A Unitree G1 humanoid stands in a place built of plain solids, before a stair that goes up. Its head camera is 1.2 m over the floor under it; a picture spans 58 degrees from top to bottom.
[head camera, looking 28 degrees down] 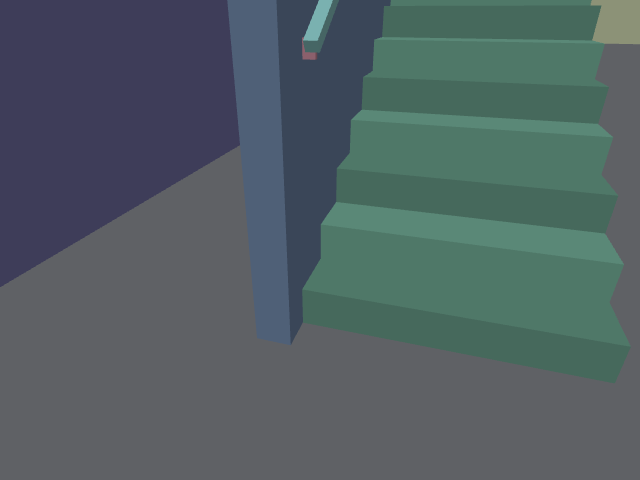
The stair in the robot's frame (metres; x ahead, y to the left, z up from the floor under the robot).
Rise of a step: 0.17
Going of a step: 0.27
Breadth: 1.20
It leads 17 degrees to the right of straight ahead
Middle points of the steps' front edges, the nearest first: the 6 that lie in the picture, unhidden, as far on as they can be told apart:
1.32 -0.50 0.18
1.58 -0.58 0.35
1.83 -0.66 0.52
2.09 -0.73 0.70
2.35 -0.81 0.87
2.61 -0.89 1.05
